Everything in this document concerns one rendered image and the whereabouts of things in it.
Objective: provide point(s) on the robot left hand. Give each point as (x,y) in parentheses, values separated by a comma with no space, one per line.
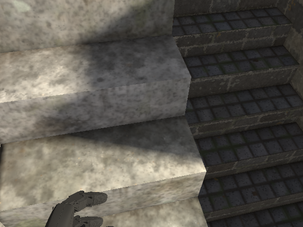
(62,214)

